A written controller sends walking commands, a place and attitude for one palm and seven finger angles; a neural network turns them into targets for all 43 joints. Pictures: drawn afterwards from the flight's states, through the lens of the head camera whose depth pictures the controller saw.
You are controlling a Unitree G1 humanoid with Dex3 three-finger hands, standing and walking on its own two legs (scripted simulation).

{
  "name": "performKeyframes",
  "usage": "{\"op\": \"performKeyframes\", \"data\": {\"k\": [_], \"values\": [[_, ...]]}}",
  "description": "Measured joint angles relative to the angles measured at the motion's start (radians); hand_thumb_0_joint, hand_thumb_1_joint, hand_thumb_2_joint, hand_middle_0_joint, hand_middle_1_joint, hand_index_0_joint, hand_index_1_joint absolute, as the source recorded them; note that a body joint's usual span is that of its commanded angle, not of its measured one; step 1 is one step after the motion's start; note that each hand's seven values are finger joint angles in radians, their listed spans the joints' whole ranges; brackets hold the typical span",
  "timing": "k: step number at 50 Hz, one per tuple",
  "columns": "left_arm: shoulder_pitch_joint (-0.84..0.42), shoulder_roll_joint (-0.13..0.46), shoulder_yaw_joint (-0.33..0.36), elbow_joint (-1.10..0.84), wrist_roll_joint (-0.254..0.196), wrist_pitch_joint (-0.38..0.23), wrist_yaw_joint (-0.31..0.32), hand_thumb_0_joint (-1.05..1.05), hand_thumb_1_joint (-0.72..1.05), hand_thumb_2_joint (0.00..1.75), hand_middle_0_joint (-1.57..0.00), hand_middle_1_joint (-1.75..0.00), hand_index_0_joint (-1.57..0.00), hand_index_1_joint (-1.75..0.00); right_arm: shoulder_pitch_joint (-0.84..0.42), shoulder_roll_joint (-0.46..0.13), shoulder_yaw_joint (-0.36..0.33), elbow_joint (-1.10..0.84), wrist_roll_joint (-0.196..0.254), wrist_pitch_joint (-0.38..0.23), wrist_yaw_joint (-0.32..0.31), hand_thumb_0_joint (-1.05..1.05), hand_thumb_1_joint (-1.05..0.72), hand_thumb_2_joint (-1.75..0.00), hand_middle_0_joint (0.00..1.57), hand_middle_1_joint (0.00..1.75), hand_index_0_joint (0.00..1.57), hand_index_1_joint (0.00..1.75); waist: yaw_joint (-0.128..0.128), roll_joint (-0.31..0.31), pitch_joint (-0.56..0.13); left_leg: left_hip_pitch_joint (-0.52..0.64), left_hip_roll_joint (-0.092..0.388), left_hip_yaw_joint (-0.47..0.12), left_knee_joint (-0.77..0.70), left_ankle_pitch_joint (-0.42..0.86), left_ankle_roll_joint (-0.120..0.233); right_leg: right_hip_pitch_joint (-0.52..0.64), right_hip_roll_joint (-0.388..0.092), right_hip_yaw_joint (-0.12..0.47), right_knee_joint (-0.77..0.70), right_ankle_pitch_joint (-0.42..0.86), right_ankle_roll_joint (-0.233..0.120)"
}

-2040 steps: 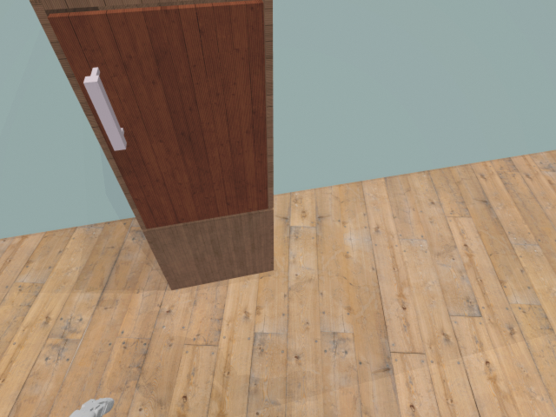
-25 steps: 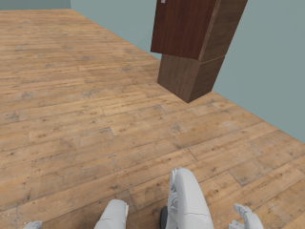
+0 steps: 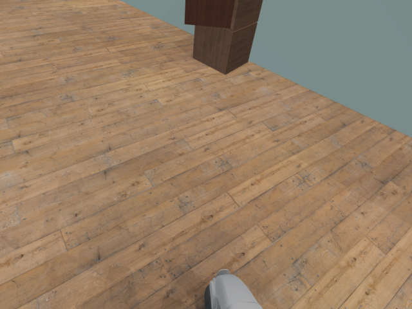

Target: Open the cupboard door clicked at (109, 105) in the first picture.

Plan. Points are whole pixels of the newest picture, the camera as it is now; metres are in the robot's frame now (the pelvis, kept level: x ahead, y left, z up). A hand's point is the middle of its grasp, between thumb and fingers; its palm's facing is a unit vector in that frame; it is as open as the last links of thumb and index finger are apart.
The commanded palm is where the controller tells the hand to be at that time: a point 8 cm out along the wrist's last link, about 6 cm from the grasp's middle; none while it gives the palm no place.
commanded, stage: relax the arm and regain balance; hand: left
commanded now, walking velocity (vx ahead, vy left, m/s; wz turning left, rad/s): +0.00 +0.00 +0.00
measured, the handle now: out of the picture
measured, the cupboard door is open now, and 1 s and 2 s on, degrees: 43 43 43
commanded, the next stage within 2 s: none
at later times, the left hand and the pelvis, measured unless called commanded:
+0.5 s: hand out of the picture -0.64 +0.24 -0.19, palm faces -0.17 -0.93 -0.33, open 16.4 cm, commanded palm none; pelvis -0.64 +0.02 -0.02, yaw +1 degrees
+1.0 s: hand out of the picture -1.09 +0.17 -0.13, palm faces +0.00 -0.98 -0.20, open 16.2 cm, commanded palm none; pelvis -1.04 +0.01 +0.04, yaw -3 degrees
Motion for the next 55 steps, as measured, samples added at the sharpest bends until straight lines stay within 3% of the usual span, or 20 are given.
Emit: {"op": "performKeyframes", "data": {"k": [2,6,9,11,12,13,15,18,21,23,24,25,27,31,34,37,41,44,47,55], "values": [[-0.023,0.008,0.021,-0.013,-0.017,0.019,-0.001,-0.04,-0.51,0.3,-0.15,-0.3,-0.16,-0.3,0.014,0.024,0.026,0.082,-0.001,0.039,0.006,0.01,-0.91,-0.9,0.2,0.3,0.19,0.29,0.051,-0.01,0.019,-0.051,0.01,0.042,0.028,0.162,-0.002,-0.03,0.032,-0.015,0.317,0.0,0.025],[-0.046,-0.041,0.007,-0.024,-0.031,0.01,-0.023,-0.04,-0.5,0.3,-0.15,-0.3,-0.16,-0.3,0.04,0.028,0.034,0.15,-0.005,0.061,0.008,0.01,-0.91,-0.9,0.2,0.3,0.19,0.29,0.059,0.143,-0.03,-0.173,0.089,-0.014,-0.033,0.372,-0.026,0.089,0.049,-0.087,0.58,0.018,0.018],[0.02,-0.066,0.006,-0.047,-0.044,-0.022,-0.031,-0.02,-0.49,0.3,-0.15,-0.3,-0.15,-0.3,-0.009,0.028,0.032,0.134,-0.018,0.067,0.007,0.02,-0.91,-0.9,0.2,0.3,0.2,0.29,0.063,0.219,-0.075,-0.263,0.136,-0.016,-0.143,0.482,-0.035,0.328,0.036,-0.153,0.342,-0.135,-0.013],[0.093,-0.07,0.0,-0.061,-0.053,-0.03,-0.035,-0.02,-0.49,0.3,-0.15,-0.3,-0.15,-0.3,-0.062,0.032,0.023,0.082,-0.017,0.069,-0.001,0.02,-0.91,-0.9,0.2,0.3,0.2,0.3,0.067,0.228,-0.101,-0.386,0.133,-0.009,-0.112,0.385,-0.074,0.498,0.014,-0.193,0.019,-0.231,-0.069],[0.132,-0.066,-0.005,-0.063,-0.048,-0.037,-0.027,-0.01,-0.49,0.3,-0.15,-0.3,-0.15,-0.3,-0.097,0.04,0.014,0.044,-0.011,0.071,-0.005,0.02,-0.9,-0.9,0.21,0.3,0.2,0.3,0.083,0.201,-0.112,-0.509,0.098,-0.034,0.081,0.277,-0.1,0.528,-0.008,-0.156,-0.14,-0.34,-0.096],[0.131,-0.097,-0.017,-0.019,-0.039,-0.024,-0.014,-0.01,-0.49,0.3,-0.15,-0.3,-0.15,-0.3,-0.14,0.027,0.0,0.017,-0.004,0.079,-0.01,0.02,-0.9,-0.9,0.21,0.3,0.2,0.3,0.08,0.248,-0.093,-0.615,0.075,-0.121,0.351,0.264,-0.113,0.455,0.019,-0.165,-0.104,-0.365,-0.089],[0.112,-0.15,-0.038,0.076,-0.031,0.023,-0.007,-0.01,-0.48,0.31,-0.15,-0.3,-0.15,-0.3,-0.178,0.013,-0.007,-0.02,0.0,0.089,-0.006,0.01,-0.91,-0.9,0.2,0.3,0.2,0.3,0.021,0.314,-0.05,-0.674,0.004,-0.215,0.781,0.343,-0.123,0.382,0.039,-0.227,-0.075,-0.18,-0.06],[0.105,-0.162,-0.045,0.132,-0.022,0.025,0.014,-0.01,-0.48,0.31,-0.15,-0.3,-0.15,-0.3,-0.132,0.04,0.011,-0.028,-0.001,0.061,0.007,0.01,-0.91,-0.9,0.2,0.3,0.2,0.29,0.018,0.236,-0.094,-0.534,-0.018,-0.146,1.045,0.347,-0.124,0.305,-0.003,-0.2,-0.165,0.035,-0.047],[0.071,-0.153,-0.036,0.107,-0.01,0.009,0.023,-0.01,-0.48,0.31,-0.15,-0.3,-0.16,-0.3,-0.062,0.058,0.013,-0.029,0.009,0.035,0.025,0.01,-0.91,-0.9,0.2,0.3,0.2,0.29,0.025,0.132,-0.137,-0.231,0.0,-0.064,0.732,0.132,-0.092,0.225,-0.048,-0.134,-0.297,0.12,-0.031],[0.046,-0.119,-0.083,0.085,0.073,0.001,0.028,-0.06,-0.49,0.3,-0.16,-0.3,-0.16,-0.3,-0.011,0.051,0.01,-0.044,0.011,0.007,0.032,0.0,-0.91,-0.9,0.2,0.3,0.2,0.3,-0.004,0.114,-0.133,-0.012,0.038,-0.014,0.281,0.049,-0.05,0.121,-0.041,-0.109,-0.266,0.076,0.002],[0.039,-0.096,-0.099,0.073,0.097,0.001,0.025,-0.1,-0.51,0.3,-0.16,-0.3,-0.16,-0.3,0.015,0.038,0.003,-0.055,0.01,-0.008,0.027,0.0,-0.91,-0.9,0.2,0.3,0.2,0.3,-0.035,0.144,-0.126,0.034,0.065,-0.034,0.117,-0.063,-0.021,0.017,-0.007,-0.096,-0.113,0.005,0.015],[0.022,-0.061,-0.08,0.066,0.074,0.01,0.021,-0.14,-0.52,0.29,-0.16,-0.3,-0.16,-0.3,0.018,0.052,0.0,-0.018,0.006,-0.007,0.011,0.0,-0.91,-0.9,0.2,0.3,0.2,0.3,-0.04,0.107,-0.097,-0.014,0.038,-0.029,0.129,-0.161,-0.003,-0.07,0.003,-0.037,0.083,-0.015,0.026],[0.01,-0.019,-0.026,0.053,0.01,0.025,0.01,-0.16,-0.53,0.29,-0.16,-0.3,-0.16,-0.3,0.032,0.072,0.021,0.082,-0.002,0.031,0.002,0.0,-0.91,-0.9,0.2,0.3,0.2,0.29,0.041,0.031,-0.039,-0.058,0.006,0.053,0.163,-0.042,0.002,-0.115,0.029,0.024,0.394,0.007,0.053],[0.021,-0.037,0.006,0.071,-0.02,0.022,-0.009,-0.12,-0.52,0.29,-0.15,-0.3,-0.16,-0.3,0.104,0.054,0.029,0.186,-0.003,0.044,-0.012,0.01,-0.91,-0.9,0.2,0.3,0.19,0.29,0.061,0.126,-0.063,-0.121,0.042,0.024,0.069,0.177,0.005,0.036,0.03,-0.045,0.597,0.065,0.039],[0.056,-0.046,0.014,0.071,-0.029,-0.005,-0.009,-0.08,-0.5,0.3,-0.15,-0.3,-0.15,-0.3,0.097,0.056,0.032,0.2,-0.008,0.037,-0.007,0.01,-0.91,-0.9,0.2,0.3,0.2,0.29,0.052,0.167,-0.087,-0.173,0.058,-0.001,-0.075,0.329,0.007,0.224,0.028,-0.087,0.445,0.0,0.019],[0.11,-0.067,0.012,0.093,-0.045,-0.015,-0.008,-0.05,-0.49,0.3,-0.15,-0.3,-0.15,-0.3,0.058,0.058,0.03,0.173,-0.011,0.018,-0.015,0.01,-0.91,-0.9,0.2,0.3,0.2,0.29,0.025,0.185,-0.098,-0.2,0.065,-0.011,-0.227,0.442,-0.005,0.467,0.029,-0.155,0.062,-0.136,-0.015],[0.183,-0.113,-0.002,0.116,-0.058,-0.034,-0.012,-0.02,-0.49,0.3,-0.15,-0.3,-0.15,-0.3,-0.022,0.062,0.025,0.125,-0.003,0.004,-0.017,0.01,-0.91,-0.9,0.2,0.3,0.2,0.3,0.015,0.159,-0.102,-0.296,0.029,0.0,-0.312,0.454,-0.109,0.738,0.012,-0.179,-0.513,-0.17,-0.108],[0.154,-0.187,-0.029,0.193,-0.047,-0.011,0.004,-0.02,-0.48,0.31,-0.15,-0.3,-0.15,-0.3,-0.078,0.047,0.008,0.134,0.005,0.024,-0.011,0.01,-0.91,-0.9,0.2,0.3,0.2,0.29,0.005,0.231,-0.052,-0.426,0.04,-0.125,0.14,0.324,-0.121,0.705,0.066,-0.186,-0.551,-0.046,-0.143],[0.13,-0.222,-0.046,0.222,-0.044,-0.044,-0.001,-0.01,-0.48,0.31,-0.15,-0.3,-0.15,-0.3,-0.071,0.058,0.015,0.158,0.008,0.012,0.001,0.01,-0.91,-0.9,0.2,0.3,0.2,0.29,0.001,0.209,-0.051,-0.394,0.044,-0.138,0.336,0.36,-0.1,0.671,0.057,-0.183,-0.567,0.021,-0.134],[0.021,-0.241,-0.08,0.195,0.009,-0.101,-0.013,-0.06,-0.5,0.3,-0.16,-0.3,-0.16,-0.3,-0.037,0.079,0.004,0.248,0.002,0.01,-0.011,0.01,-0.91,-0.9,0.2,0.3,0.2,0.29,0.021,0.17,-0.061,-0.099,0.105,-0.115,0.131,0.237,-0.093,0.518,0.038,-0.2,-0.531,0.137,-0.141]]}}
